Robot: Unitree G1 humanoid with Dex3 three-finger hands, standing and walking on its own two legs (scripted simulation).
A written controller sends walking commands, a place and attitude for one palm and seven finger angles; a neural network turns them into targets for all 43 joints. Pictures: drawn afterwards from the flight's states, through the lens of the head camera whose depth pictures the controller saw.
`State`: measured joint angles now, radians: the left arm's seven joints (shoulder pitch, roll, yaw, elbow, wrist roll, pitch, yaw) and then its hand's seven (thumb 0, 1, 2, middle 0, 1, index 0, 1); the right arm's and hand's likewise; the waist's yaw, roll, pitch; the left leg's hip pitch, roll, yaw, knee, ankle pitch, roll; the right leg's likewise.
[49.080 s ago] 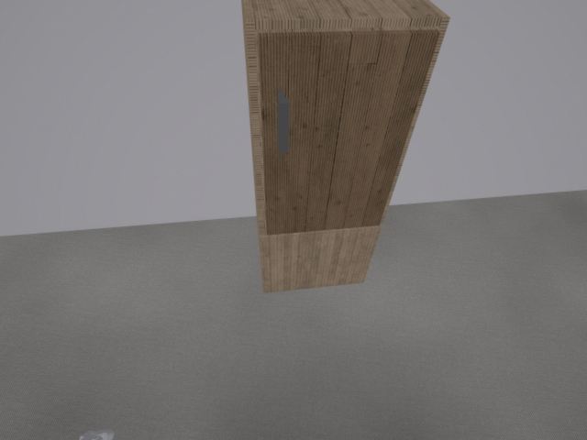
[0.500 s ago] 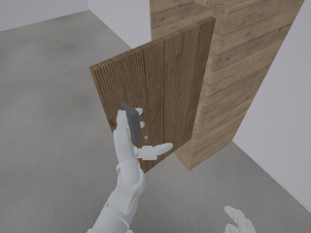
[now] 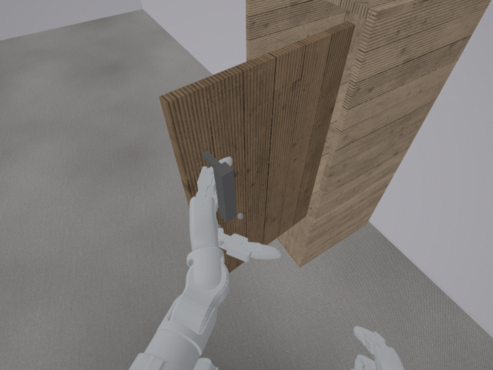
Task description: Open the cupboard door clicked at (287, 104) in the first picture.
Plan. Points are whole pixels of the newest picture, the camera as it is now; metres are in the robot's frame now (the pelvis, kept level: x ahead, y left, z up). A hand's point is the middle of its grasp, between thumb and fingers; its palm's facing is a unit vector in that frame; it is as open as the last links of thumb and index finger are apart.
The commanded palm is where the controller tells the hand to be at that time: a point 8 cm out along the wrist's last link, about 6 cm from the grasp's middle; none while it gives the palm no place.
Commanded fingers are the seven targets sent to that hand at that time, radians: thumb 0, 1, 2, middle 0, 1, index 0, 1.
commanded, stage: slide the hand sideways off the handle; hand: left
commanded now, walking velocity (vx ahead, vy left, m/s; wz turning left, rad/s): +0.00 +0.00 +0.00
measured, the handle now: (218, 186) +0.39 +0.07 +0.09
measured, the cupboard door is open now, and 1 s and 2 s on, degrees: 96 99 99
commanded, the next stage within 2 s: draw the hand back to the body in 1.12 s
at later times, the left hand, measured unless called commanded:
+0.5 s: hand (230, 244) +0.29 +0.04 +0.08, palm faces -0.18 -0.98 +0.00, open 16.3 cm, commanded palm +0.27 +0.10 +0.08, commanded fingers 0.00 -0.50 0.30 -0.15 -0.30 -0.15 -0.30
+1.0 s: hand (198, 268) +0.26 +0.08 +0.07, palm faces -0.12 -0.99 -0.02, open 16.2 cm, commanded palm +0.23 +0.15 +0.08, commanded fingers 0.00 -0.50 0.30 -0.15 -0.30 -0.15 -0.30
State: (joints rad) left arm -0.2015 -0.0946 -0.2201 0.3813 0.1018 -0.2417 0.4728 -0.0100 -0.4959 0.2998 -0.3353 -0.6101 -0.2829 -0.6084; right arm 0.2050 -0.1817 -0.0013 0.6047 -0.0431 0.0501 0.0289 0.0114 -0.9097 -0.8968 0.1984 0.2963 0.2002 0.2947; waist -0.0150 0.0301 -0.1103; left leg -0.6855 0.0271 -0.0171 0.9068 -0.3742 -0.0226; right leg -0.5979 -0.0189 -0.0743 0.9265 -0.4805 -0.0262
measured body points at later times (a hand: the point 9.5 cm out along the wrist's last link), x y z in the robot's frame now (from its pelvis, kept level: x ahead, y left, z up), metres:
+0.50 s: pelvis +0.00 +0.01 +0.00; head +0.03 +0.00 +0.45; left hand +0.29 +0.10 +0.08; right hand +0.14 -0.22 -0.09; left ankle +0.05 +0.14 -0.69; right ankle -0.01 -0.10 -0.69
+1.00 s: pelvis +0.02 -0.01 +0.00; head +0.06 -0.03 +0.45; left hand +0.26 +0.14 +0.07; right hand +0.20 -0.24 -0.08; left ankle +0.05 +0.14 -0.69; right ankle -0.01 -0.10 -0.69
